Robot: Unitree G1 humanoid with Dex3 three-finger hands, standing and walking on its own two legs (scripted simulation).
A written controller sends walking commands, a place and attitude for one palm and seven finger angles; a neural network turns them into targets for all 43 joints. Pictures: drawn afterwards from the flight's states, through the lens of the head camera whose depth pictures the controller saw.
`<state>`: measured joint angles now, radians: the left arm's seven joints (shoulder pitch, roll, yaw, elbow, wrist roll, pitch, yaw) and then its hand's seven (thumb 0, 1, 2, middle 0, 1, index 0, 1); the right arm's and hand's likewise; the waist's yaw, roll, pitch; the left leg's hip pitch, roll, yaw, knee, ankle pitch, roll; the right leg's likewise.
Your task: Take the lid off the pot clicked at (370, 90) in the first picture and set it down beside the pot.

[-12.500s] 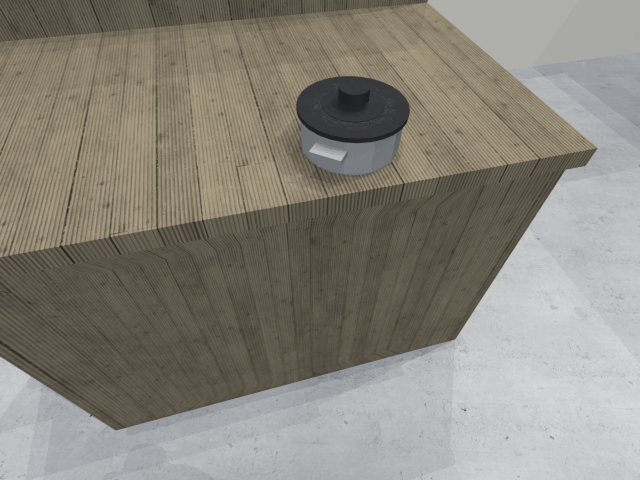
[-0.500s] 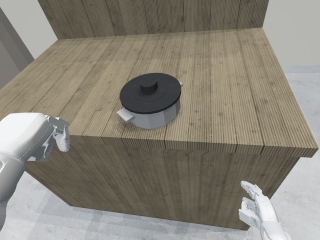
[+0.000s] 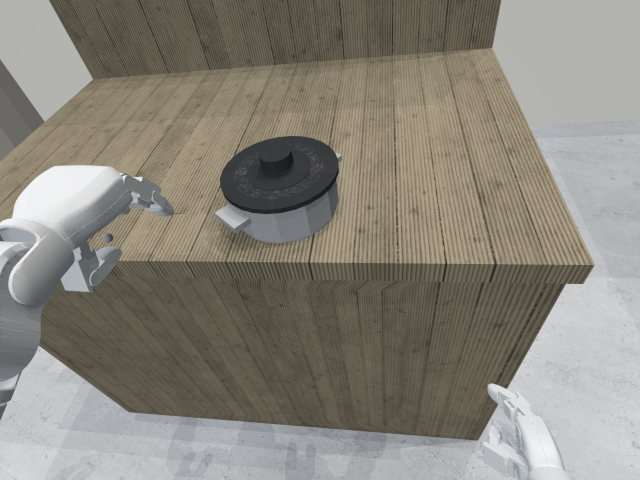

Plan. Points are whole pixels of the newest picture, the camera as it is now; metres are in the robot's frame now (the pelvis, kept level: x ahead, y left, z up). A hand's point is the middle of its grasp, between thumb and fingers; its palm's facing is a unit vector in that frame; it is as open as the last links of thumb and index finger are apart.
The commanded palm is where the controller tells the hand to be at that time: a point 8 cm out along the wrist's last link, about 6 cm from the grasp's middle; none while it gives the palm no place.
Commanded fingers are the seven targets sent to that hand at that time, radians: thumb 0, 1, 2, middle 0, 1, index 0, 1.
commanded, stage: reach forward and open the fingers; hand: left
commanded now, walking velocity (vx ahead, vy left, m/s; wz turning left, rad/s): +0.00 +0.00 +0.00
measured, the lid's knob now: (276, 157) +0.51 +0.12 +0.16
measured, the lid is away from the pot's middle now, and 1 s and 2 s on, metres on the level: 0.00 0.00 0.00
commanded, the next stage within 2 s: move the open hand above the knob in 0.14 s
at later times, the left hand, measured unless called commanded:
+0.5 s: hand (147, 201) +0.34 +0.22 +0.22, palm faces -0.05 +0.03 -1.00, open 9.7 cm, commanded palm +0.31 +0.22 +0.29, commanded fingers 0.00 -0.35 1.69 -0.89 -0.08 -0.89 -0.08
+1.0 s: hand (198, 166) +0.40 +0.18 +0.22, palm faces -0.06 -0.01 -1.00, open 9.7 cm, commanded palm +0.37 +0.18 +0.29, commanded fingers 0.00 -0.35 1.69 -0.89 -0.08 -0.89 -0.08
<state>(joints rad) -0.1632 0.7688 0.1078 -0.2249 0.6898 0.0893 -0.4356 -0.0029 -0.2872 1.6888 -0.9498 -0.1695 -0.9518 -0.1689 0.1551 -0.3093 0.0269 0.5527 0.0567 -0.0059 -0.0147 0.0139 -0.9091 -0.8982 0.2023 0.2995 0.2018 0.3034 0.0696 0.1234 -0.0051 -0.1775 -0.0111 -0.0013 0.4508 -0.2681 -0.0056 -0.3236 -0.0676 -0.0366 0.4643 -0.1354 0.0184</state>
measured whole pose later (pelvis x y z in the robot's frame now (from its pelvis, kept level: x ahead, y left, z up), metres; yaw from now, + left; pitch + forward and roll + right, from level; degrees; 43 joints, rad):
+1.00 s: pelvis +0.02 +0.01 +0.00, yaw +0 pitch +2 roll +1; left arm -0.64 0.61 -0.17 0.07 0.79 0.23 -0.47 0.00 -0.34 1.69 -0.90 -0.09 -0.91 -0.09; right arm 0.12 -0.29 0.04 0.55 0.08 0.07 0.02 0.01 -0.91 -0.90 0.20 0.30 0.20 0.30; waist 0.04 0.11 -0.02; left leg -0.19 -0.03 0.00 0.44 -0.28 0.01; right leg -0.36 -0.08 -0.03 0.49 -0.17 0.03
